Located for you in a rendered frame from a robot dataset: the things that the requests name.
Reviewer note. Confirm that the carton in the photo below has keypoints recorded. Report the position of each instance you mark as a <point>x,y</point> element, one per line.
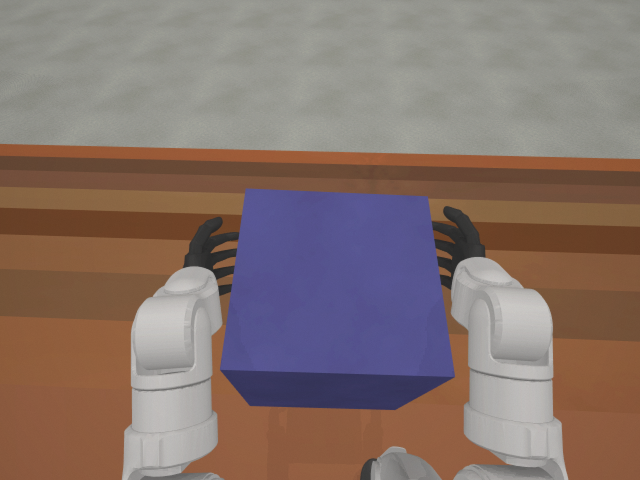
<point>336,302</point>

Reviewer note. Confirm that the right robot hand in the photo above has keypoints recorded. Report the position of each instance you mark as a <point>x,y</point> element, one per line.
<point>466,238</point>

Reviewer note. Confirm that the robot right forearm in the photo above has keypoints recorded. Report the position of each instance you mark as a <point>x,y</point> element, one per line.
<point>510,355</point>

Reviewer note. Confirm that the robot right thigh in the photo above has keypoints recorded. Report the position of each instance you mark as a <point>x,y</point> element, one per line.
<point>402,466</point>

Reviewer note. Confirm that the robot left forearm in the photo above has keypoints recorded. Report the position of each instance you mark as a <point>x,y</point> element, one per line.
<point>173,423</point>

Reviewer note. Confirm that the left robot hand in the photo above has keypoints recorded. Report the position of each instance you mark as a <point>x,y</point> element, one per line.
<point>200,251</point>

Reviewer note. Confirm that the robot right shin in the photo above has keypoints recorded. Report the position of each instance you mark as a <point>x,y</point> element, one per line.
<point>394,449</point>

